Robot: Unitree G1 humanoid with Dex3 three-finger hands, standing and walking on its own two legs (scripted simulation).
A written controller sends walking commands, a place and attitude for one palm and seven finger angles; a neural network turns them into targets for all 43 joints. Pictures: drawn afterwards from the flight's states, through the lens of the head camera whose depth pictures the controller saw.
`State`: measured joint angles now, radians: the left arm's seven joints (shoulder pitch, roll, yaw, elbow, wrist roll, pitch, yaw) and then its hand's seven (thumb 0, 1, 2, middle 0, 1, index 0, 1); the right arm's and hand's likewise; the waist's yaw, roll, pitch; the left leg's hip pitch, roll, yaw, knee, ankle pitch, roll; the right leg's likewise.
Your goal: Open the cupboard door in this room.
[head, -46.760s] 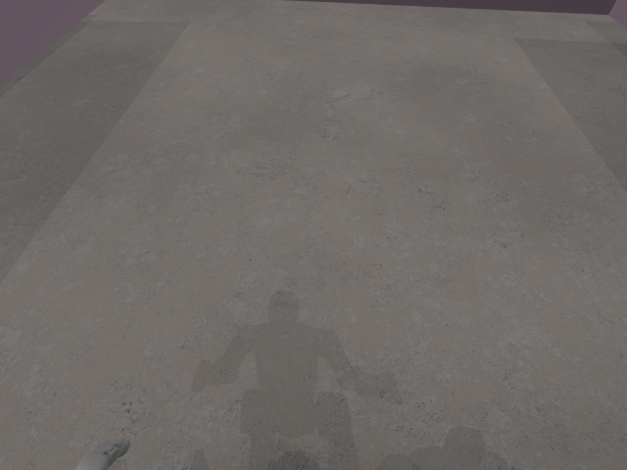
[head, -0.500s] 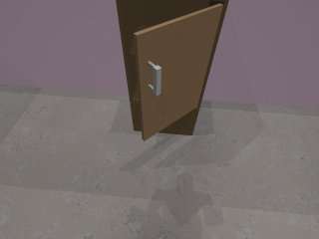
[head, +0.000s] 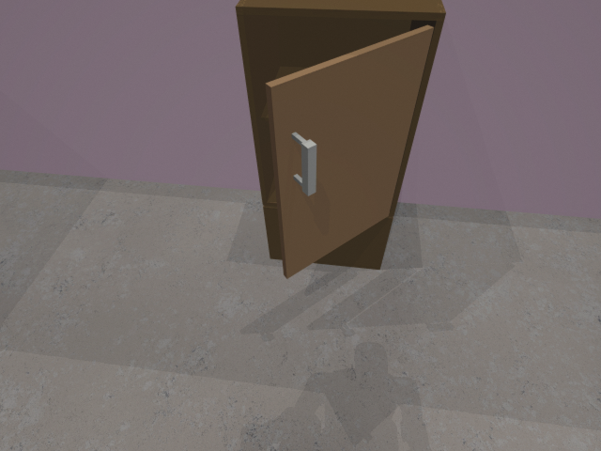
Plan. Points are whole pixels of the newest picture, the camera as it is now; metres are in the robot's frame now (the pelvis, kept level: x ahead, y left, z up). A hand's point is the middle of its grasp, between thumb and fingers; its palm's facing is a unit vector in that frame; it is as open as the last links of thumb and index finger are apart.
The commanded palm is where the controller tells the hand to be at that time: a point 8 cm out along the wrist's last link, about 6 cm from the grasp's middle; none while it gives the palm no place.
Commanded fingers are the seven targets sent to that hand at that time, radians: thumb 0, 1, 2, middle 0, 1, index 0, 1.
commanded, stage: let the arm hang, fingers relaxed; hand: left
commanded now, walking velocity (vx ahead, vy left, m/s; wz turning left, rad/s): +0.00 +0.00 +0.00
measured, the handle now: (303, 164) +0.64 +0.04 +0.00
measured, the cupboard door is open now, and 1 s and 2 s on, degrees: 44 44 44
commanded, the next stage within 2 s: look to check the result in 0.32 s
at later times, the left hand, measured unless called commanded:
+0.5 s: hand out of the picture +0.06 +0.19 -0.17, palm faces +0.01 -0.97 -0.23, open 7.4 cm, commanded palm none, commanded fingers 0.00 0.90 0.90 -0.20 -0.30 -0.20 -0.30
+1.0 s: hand out of the picture +0.08 +0.20 -0.16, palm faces +0.01 -0.96 -0.27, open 7.4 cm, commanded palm none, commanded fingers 0.00 0.90 0.90 -0.20 -0.30 -0.20 -0.30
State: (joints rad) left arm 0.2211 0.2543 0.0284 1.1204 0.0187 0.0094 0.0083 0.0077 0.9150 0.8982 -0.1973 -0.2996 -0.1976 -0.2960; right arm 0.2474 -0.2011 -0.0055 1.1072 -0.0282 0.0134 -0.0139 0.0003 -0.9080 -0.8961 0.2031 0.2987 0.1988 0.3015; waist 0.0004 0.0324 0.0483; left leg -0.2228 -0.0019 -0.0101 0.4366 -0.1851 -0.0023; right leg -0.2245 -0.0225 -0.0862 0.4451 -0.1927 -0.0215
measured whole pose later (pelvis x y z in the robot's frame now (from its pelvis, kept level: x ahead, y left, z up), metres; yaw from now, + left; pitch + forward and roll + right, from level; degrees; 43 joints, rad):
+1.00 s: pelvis +0.04 -0.01 +0.01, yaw +0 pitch -1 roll +0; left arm 0.16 0.24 0.02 1.14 0.02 -0.02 0.01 0.01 0.91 0.90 -0.20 -0.30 -0.20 -0.30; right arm 0.16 -0.24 0.00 1.14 -0.02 0.00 -0.03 0.00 -0.91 -0.90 0.20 0.30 0.20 0.30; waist 0.00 0.01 0.06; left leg -0.13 0.01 -0.01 0.34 -0.19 -0.02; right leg -0.13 0.00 -0.09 0.36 -0.21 -0.03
